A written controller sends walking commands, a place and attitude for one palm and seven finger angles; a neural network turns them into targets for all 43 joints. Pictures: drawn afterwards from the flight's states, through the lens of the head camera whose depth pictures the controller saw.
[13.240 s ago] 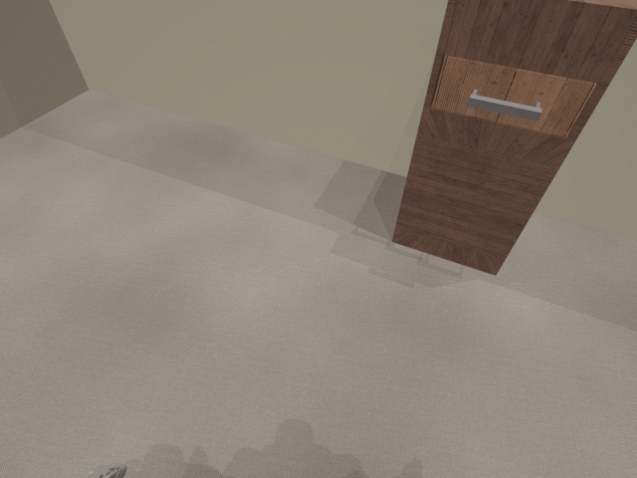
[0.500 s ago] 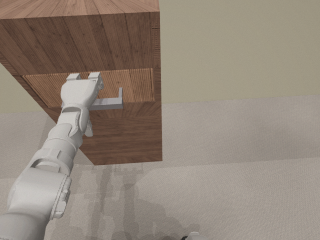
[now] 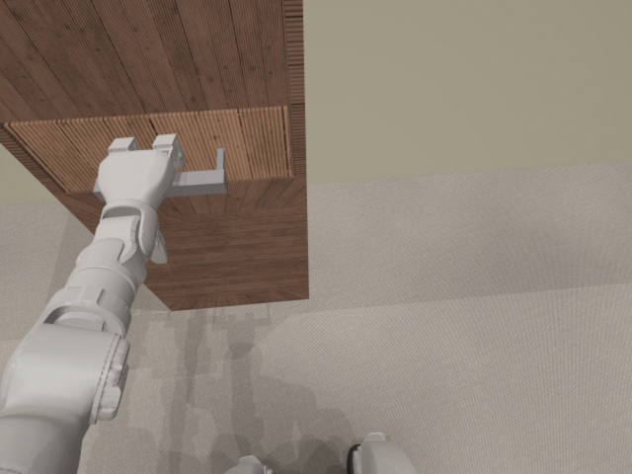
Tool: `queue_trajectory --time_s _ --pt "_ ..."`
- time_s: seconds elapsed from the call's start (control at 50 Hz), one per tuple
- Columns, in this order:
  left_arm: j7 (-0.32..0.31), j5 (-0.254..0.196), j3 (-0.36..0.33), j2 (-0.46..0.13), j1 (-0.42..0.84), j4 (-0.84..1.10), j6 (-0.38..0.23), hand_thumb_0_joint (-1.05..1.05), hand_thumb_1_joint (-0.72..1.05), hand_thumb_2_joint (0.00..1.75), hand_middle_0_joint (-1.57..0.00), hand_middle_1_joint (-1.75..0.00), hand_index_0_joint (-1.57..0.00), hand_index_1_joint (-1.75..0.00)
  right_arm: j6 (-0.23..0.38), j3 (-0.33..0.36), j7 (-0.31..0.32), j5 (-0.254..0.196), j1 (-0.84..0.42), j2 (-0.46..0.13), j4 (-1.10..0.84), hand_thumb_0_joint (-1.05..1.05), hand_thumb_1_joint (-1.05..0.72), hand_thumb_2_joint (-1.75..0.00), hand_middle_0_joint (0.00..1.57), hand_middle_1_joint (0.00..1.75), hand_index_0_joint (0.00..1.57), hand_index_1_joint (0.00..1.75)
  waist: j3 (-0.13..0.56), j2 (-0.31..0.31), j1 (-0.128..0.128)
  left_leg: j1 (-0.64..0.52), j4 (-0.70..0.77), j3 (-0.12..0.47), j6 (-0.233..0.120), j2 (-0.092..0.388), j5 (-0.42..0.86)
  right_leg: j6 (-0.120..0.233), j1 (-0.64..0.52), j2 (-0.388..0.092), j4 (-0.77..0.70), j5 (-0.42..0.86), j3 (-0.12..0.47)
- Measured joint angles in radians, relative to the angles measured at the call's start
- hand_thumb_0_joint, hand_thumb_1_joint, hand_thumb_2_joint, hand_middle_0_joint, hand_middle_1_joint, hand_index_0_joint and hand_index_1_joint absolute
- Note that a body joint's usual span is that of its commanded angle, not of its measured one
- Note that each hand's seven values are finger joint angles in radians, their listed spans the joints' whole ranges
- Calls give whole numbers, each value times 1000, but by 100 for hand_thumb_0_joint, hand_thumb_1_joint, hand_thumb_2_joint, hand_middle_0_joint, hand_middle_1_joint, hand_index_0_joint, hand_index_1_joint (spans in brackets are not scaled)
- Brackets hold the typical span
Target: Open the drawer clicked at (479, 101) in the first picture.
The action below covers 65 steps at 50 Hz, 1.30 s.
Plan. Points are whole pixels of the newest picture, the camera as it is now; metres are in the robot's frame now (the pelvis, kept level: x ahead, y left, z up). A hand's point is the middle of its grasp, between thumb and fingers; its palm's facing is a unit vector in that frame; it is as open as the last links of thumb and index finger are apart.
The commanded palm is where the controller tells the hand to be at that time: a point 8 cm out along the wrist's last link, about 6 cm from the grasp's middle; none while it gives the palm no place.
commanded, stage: lower the fingers behind the handle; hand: left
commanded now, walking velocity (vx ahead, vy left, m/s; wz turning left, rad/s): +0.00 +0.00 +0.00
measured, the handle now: (164, 172) +0.55 +0.20 -0.01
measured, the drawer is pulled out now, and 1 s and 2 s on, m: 0.00 0.00 0.00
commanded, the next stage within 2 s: close the thumb around the handle in 0.92 s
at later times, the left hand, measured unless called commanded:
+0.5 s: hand (167, 209) +0.50 +0.19 -0.03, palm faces -0.06 -0.01 -1.00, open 13.8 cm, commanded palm +0.48 +0.19 +0.02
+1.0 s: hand (168, 211) +0.49 +0.19 -0.03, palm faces -0.06 -0.02 -1.00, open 13.8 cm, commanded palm +0.47 +0.19 +0.02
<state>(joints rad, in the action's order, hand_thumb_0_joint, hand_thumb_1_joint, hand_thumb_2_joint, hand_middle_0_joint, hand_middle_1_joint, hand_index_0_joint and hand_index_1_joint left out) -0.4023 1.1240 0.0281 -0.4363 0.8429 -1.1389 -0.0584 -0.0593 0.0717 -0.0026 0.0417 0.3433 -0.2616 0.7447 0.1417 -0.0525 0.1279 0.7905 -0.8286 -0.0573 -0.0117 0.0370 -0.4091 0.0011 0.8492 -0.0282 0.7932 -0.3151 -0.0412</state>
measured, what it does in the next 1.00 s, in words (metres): stands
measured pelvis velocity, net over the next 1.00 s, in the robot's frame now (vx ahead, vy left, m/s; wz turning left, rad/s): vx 0.00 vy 0.00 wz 0.00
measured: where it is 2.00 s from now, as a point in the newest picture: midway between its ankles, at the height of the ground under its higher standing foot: outside the picture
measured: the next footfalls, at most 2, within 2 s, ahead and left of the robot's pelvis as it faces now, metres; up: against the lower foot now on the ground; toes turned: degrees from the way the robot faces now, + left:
none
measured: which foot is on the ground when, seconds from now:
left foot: down 0.00-1.00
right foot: down 0.00-1.00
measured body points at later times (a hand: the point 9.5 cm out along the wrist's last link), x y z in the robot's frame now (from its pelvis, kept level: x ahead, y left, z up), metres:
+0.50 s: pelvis -0.01 +0.01 -0.02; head +0.13 +0.00 +0.41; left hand +0.49 +0.19 +0.03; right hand -0.01 -0.26 -0.15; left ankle -0.02 +0.11 -0.70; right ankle +0.02 -0.12 -0.70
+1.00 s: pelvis +0.00 +0.00 -0.02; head +0.13 -0.01 +0.41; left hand +0.49 +0.19 +0.03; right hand +0.00 -0.27 -0.15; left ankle -0.02 +0.11 -0.70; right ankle +0.02 -0.12 -0.70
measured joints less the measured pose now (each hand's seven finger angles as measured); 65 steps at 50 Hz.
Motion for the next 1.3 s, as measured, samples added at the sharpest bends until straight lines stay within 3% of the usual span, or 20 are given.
queue_trajectory --time_s 0.18,0.34,0.5,0.7,1.08,1.18,1.3 --pt "-27 9 15 21 19 -11 -3 0 -49 30 -32 -120 -32 -120 7 2 -12 10 8 6 14 0 -90 -90 20 30 20 30 14 -6 3 63 -61 6 -7 -3 -24 -7 55 -6 49 -18 -3" --pt "-53 15 13 36 40 -34 37 0 -49 30 -32 -120 -32 -120 4 -4 -21 14 -5 10 12 0 -90 -90 20 30 20 30 19 -10 16 108 -103 3 -11 -3 -40 -10 100 -7 86 -29 1" --pt "-40 11 -6 13 51 -48 43 0 -49 30 -32 -120 -32 -120 8 -15 -14 14 -11 9 2 0 -90 -90 20 30 20 30 15 -8 28 145 -133 1 -13 0 -50 -11 139 -5 115 -37 5" --pt "-41 6 14 9 54 -19 36 0 -49 30 -32 -120 -32 -120 14 -2 -13 17 0 4 12 0 -90 -90 20 30 20 30 20 -13 21 183 -167 16 -8 1 -65 -8 169 -5 143 -53 -8" --pt "-38 -1 8 16 3 -5 33 0 -48 30 -32 -120 -32 -120 8 -9 -7 9 -14 6 3 0 -90 -90 20 30 20 30 18 -14 7 127 -128 12 -2 4 -55 -3 120 0 115 -48 -5" --pt "-43 1 21 15 24 -15 23 0 -38 34 -32 -121 -33 -121 18 -6 -5 10 -20 3 5 0 -90 -90 20 30 20 30 17 -11 7 143 -139 21 -1 1 -56 -1 131 -4 124 -51 -12" --pt "-45 5 10 10 41 -22 30 0 -14 45 -34 -124 -35 -124 18 -7 -7 12 -24 0 1 0 -90 -90 20 30 20 30 19 -9 16 160 -152 21 -2 2 -58 -1 149 -3 135 -52 -11"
